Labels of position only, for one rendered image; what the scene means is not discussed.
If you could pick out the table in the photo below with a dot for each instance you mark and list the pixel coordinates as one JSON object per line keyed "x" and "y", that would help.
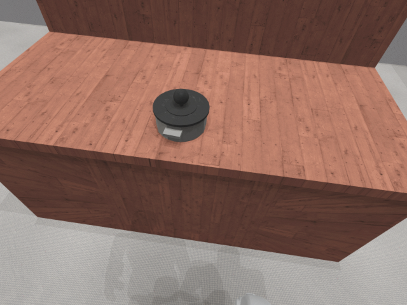
{"x": 304, "y": 151}

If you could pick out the lid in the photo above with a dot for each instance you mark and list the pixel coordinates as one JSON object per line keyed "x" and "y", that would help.
{"x": 191, "y": 113}

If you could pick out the knob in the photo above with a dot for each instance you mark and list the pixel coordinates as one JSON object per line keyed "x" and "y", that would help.
{"x": 181, "y": 96}

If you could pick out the pot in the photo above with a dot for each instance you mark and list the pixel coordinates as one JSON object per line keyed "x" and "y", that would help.
{"x": 181, "y": 134}

